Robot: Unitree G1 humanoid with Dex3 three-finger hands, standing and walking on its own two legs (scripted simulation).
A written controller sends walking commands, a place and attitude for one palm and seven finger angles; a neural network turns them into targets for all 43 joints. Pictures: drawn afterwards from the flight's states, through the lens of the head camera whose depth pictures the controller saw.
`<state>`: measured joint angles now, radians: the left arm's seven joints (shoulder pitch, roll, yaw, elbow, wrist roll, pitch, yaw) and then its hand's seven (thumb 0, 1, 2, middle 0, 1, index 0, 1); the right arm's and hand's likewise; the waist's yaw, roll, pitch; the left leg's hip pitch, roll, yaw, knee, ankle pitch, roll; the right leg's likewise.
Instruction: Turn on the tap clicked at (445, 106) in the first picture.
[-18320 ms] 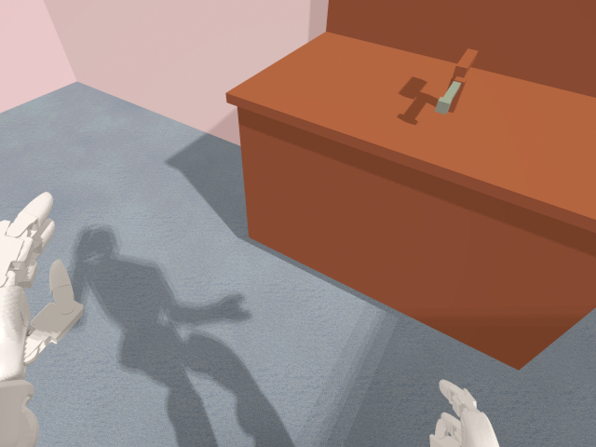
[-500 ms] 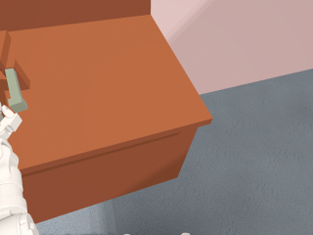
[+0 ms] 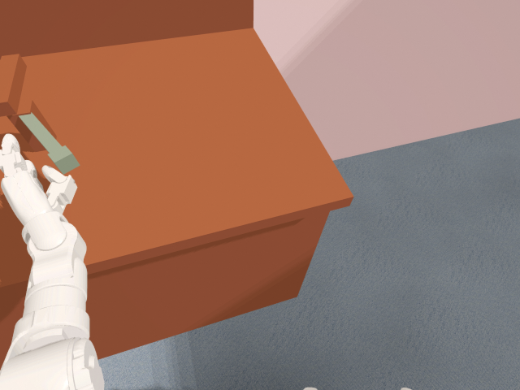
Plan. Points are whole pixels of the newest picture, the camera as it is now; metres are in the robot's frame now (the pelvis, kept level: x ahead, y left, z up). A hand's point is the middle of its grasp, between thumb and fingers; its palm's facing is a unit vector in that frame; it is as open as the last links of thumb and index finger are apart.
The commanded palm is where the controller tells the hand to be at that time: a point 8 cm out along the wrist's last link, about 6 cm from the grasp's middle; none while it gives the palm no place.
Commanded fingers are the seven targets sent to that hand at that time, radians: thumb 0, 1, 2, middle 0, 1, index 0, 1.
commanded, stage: push the lever round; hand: left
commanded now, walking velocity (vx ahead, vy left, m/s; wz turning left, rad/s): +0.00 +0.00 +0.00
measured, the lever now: (64, 159) +0.44 +0.32 +0.09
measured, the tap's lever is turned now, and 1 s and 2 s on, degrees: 28 50 86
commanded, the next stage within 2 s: lift the hand up off the lever in 1.76 s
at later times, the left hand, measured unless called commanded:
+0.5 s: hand (89, 173) +0.42 +0.28 +0.08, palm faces +0.74 -0.67 -0.07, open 7.8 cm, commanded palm +0.38 +0.29 +0.08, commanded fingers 0.00 0.90 0.90 -0.15 -0.15 -0.15 -0.15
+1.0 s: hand (111, 156) +0.46 +0.26 +0.08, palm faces +0.80 -0.59 -0.08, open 7.7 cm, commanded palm +0.41 +0.26 +0.08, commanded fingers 0.00 0.90 0.90 -0.15 -0.15 -0.15 -0.15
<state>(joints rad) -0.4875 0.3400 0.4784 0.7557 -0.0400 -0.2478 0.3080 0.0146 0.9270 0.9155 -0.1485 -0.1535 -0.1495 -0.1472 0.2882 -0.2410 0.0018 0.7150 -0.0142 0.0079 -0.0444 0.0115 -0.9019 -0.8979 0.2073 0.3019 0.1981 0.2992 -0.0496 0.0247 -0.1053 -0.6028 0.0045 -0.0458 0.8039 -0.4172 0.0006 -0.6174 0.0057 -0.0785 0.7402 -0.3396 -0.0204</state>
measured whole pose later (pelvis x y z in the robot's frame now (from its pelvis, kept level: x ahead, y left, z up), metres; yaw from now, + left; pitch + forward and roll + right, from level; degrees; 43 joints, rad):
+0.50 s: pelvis -0.01 +0.00 +0.00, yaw +0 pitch +13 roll -2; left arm -0.59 0.28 0.47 0.86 0.04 -0.27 0.53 0.02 0.92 0.91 -0.15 -0.15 -0.15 -0.15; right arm 0.30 -0.24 -0.02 0.75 -0.05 0.02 -0.02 0.01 -0.90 -0.90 0.21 0.30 0.20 0.30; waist -0.07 0.03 -0.12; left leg -0.63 0.00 -0.05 0.81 -0.41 0.00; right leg -0.64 0.01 -0.08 0.75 -0.33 -0.03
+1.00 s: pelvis -0.01 +0.00 -0.01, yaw +0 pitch +15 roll -2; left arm -0.79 0.29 0.52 1.06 0.12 -0.28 0.73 0.01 0.91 0.91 -0.15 -0.15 -0.15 -0.15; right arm 0.35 -0.23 -0.03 0.78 -0.09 0.03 0.02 0.01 -0.90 -0.90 0.21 0.30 0.20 0.30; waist -0.12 0.02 -0.14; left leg -0.69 0.01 -0.05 0.84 -0.41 -0.01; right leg -0.71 0.01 -0.08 0.78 -0.34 -0.03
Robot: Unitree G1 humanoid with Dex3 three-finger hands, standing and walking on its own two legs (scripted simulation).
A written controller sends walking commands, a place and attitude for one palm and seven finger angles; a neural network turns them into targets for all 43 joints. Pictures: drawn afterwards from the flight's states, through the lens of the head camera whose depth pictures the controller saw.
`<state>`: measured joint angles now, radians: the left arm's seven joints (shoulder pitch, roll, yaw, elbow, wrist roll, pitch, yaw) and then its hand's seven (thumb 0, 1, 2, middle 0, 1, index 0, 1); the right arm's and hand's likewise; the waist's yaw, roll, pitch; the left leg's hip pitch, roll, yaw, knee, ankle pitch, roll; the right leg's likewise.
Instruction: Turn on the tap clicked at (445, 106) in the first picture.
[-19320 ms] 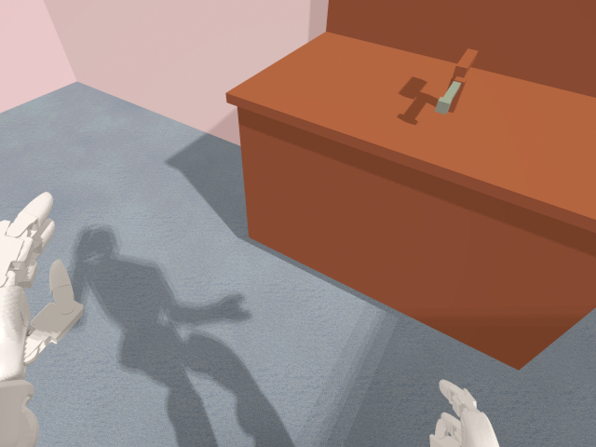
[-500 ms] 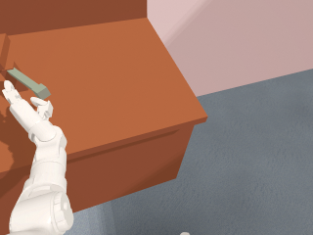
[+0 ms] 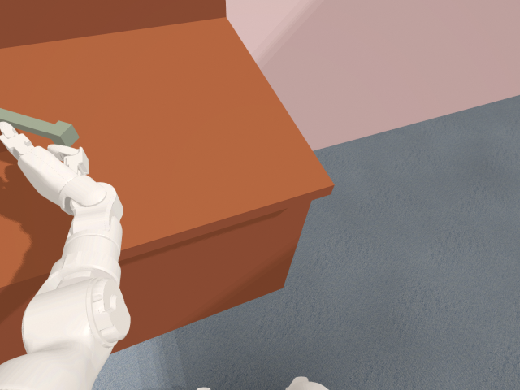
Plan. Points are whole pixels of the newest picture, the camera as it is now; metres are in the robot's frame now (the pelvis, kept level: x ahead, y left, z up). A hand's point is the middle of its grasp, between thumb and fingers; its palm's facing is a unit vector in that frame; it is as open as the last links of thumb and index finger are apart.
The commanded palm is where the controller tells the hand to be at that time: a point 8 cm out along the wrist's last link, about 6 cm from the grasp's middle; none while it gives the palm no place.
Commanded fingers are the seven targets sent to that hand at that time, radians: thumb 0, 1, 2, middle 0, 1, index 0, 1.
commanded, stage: push the lever round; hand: left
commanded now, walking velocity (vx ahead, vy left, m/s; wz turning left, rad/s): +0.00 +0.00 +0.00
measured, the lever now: (63, 134) +0.50 +0.29 +0.10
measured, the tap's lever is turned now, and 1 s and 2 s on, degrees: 50 86 86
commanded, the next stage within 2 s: lift the hand up off the lever in 0.76 s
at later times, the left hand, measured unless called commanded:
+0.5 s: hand (105, 131) +0.52 +0.24 +0.08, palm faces +0.83 -0.54 -0.12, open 8.1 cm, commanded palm +0.47 +0.25 +0.09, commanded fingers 0.00 0.90 0.90 -0.15 -0.15 -0.15 -0.15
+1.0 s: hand (105, 123) +0.54 +0.24 +0.09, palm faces +0.82 -0.56 -0.11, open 8.0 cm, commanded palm +0.48 +0.24 +0.10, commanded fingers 0.00 0.90 0.90 -0.15 -0.15 -0.15 -0.15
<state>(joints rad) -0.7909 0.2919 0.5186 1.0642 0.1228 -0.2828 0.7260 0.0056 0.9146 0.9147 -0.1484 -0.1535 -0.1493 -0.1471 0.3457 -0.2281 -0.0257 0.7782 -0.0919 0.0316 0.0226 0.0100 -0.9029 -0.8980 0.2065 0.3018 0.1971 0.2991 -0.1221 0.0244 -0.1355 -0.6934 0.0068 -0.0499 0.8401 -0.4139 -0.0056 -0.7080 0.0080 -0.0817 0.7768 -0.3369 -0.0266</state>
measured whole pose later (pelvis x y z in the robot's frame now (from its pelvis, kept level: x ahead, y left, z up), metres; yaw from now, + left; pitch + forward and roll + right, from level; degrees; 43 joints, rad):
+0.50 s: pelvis +0.01 -0.01 +0.00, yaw +0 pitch +20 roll -2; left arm -0.98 0.35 0.57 1.23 0.18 -0.25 0.84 0.01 0.91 0.91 -0.15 -0.15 -0.08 -0.12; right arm 0.37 -0.22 -0.02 0.77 -0.12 0.04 0.07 0.01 -0.90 -0.90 0.21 0.30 0.20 0.30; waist -0.17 0.03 -0.15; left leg -0.76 0.02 -0.06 0.84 -0.42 -0.02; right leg -0.78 0.02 -0.09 0.79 -0.35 -0.04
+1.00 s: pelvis +0.02 -0.01 +0.00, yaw -1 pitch +20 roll -2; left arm -0.98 0.37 0.58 1.21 0.18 -0.24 0.81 0.02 0.90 0.90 -0.15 -0.15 -0.12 -0.14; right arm 0.41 -0.23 -0.03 0.77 -0.13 0.04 0.08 0.01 -0.90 -0.90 0.20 0.30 0.20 0.30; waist -0.18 0.04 -0.15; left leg -0.75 0.03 -0.06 0.83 -0.44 -0.02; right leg -0.76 0.03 -0.09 0.76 -0.35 -0.04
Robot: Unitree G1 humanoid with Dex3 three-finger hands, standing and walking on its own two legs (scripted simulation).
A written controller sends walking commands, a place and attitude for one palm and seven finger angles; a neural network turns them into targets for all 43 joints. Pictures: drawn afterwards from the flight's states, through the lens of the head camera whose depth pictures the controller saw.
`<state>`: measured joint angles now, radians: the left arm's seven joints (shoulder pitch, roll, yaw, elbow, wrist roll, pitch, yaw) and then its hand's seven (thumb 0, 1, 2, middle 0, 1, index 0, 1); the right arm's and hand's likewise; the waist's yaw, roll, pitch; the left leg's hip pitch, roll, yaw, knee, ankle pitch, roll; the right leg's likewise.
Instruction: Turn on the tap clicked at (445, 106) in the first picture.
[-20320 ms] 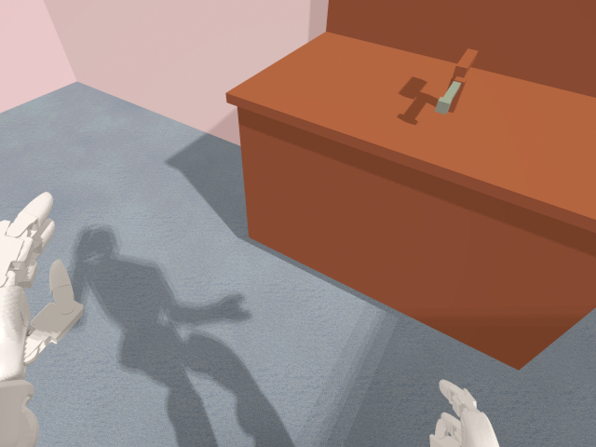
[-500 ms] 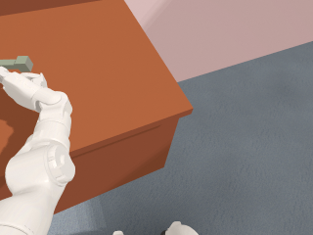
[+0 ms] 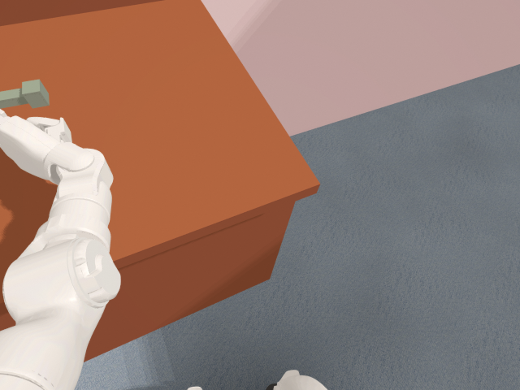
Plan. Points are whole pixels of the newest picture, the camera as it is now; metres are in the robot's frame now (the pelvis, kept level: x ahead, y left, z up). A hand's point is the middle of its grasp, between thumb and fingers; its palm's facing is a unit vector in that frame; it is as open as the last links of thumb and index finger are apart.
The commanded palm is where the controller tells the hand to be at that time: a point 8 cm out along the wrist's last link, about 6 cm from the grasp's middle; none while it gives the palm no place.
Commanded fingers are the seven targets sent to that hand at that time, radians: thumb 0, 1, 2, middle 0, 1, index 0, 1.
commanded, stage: lift the hand up off the lever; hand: left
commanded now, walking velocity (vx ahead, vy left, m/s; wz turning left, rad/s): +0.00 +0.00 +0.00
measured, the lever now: (35, 93) +0.57 +0.30 +0.10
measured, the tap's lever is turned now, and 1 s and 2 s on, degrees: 86 86 86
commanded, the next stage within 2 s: none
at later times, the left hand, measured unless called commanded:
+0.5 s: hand (54, 121) +0.50 +0.25 +0.11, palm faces +0.83 -0.55 -0.10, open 7.8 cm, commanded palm +0.44 +0.26 +0.12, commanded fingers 0.00 0.90 0.90 -0.15 -0.15 -0.15 -0.15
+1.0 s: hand (48, 113) +0.50 +0.25 +0.12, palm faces +0.83 -0.55 -0.10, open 7.8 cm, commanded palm +0.44 +0.26 +0.13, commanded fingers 0.00 0.90 0.90 -0.15 -0.15 -0.15 -0.15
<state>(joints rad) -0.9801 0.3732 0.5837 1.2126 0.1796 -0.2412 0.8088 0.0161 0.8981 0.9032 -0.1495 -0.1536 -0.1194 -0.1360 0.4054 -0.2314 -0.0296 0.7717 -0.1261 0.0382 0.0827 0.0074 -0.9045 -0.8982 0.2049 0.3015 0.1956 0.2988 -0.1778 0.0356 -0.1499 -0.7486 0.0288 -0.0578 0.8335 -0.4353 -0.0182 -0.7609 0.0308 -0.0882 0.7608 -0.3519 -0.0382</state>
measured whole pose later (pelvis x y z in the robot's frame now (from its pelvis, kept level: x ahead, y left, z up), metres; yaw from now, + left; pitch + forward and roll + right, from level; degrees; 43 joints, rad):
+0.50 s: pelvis +0.00 +0.00 +0.01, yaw +0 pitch +18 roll -2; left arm -0.96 0.33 0.56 1.16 0.16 -0.19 0.80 0.02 0.90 0.90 -0.15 -0.15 -0.15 -0.15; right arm 0.37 -0.22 -0.03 0.78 -0.12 0.04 0.07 0.01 -0.90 -0.90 0.21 0.30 0.20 0.30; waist -0.15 0.04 -0.14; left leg -0.68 0.02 -0.06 0.79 -0.42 -0.02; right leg -0.69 0.02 -0.09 0.73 -0.34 -0.04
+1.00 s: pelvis +0.00 +0.00 +0.01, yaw +0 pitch +16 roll -2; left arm -0.96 0.34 0.56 1.13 0.15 -0.14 0.79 0.02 0.90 0.90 -0.15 -0.15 -0.15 -0.15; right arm 0.37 -0.23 -0.03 0.78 -0.11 0.03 0.05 0.01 -0.90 -0.90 0.21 0.30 0.20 0.30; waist -0.15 0.04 -0.13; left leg -0.63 0.02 -0.06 0.74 -0.40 -0.02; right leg -0.64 0.03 -0.08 0.68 -0.32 -0.04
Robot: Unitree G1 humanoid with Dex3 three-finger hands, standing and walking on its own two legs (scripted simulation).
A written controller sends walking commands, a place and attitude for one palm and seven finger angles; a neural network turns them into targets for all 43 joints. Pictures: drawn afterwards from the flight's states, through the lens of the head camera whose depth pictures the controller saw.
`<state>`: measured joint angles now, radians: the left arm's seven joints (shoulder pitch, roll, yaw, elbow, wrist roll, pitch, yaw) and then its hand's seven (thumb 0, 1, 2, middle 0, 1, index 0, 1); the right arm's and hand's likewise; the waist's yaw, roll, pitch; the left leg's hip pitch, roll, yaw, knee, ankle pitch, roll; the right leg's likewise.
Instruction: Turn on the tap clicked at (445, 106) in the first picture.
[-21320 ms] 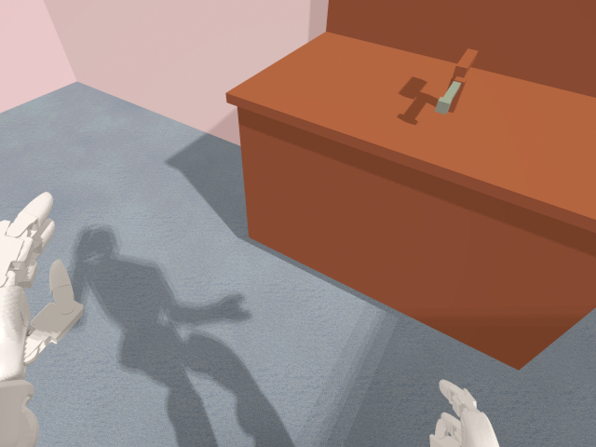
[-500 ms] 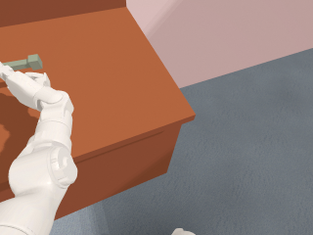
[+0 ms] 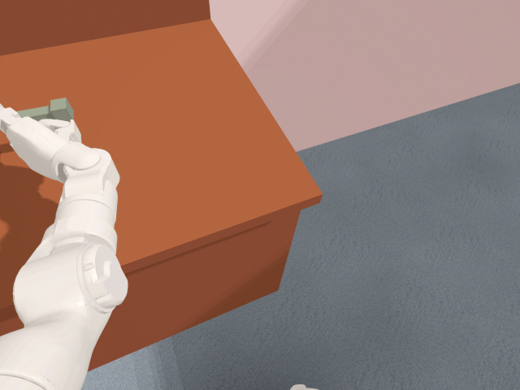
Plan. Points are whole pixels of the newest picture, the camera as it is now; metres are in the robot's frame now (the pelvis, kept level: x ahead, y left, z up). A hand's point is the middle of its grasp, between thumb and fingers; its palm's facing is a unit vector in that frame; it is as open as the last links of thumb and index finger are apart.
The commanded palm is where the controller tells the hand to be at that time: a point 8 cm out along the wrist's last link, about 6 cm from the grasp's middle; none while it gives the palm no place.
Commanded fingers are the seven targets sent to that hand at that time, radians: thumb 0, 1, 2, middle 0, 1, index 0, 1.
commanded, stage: lift the hand up off the lever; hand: left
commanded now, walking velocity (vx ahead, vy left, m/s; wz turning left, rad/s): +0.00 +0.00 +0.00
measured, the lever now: (62, 110) +0.57 +0.30 +0.09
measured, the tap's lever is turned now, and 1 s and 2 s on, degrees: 86 86 86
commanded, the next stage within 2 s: draw the hand back beside the body in 1.26 s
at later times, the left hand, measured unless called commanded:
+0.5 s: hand (56, 125) +0.48 +0.26 +0.14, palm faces +0.83 -0.56 -0.08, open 7.8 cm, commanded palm +0.43 +0.27 +0.14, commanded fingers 0.00 0.90 0.90 -0.15 -0.15 -0.15 -0.15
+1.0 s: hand (45, 117) +0.48 +0.26 +0.15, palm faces +0.82 -0.56 -0.08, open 7.8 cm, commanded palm +0.42 +0.27 +0.16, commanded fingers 0.00 0.90 0.90 -0.15 -0.15 -0.15 -0.15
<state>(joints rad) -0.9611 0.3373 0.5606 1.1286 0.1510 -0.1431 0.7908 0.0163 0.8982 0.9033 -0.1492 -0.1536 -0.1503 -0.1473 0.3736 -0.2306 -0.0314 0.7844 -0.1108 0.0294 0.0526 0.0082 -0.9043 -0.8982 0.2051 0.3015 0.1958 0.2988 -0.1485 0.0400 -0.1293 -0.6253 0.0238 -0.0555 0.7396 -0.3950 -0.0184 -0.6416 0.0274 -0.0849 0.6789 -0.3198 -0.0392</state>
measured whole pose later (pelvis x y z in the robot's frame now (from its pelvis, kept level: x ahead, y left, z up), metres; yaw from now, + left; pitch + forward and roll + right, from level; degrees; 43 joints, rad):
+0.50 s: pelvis +0.00 +0.00 +0.01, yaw +1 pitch +13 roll -1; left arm -0.90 0.28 0.52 1.03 0.12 -0.08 0.78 0.02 0.90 0.90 -0.15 -0.15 -0.15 -0.15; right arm 0.34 -0.23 -0.04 0.79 -0.10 0.04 0.03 0.01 -0.90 -0.90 0.21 0.30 0.20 0.30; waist -0.11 0.04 -0.12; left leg -0.52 0.01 -0.06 0.68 -0.37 -0.01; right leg -0.54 0.02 -0.08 0.63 -0.31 -0.03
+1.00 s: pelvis +0.00 +0.01 +0.01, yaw +0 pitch +11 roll -1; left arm -0.92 0.30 0.52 1.01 0.12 -0.04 0.77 0.02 0.90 0.90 -0.15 -0.15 -0.15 -0.15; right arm 0.34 -0.23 -0.04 0.81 -0.09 0.03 0.02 0.01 -0.90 -0.90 0.21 0.30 0.20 0.30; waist -0.11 0.04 -0.10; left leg -0.48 0.01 -0.05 0.64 -0.35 -0.01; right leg -0.50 0.02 -0.08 0.58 -0.28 -0.03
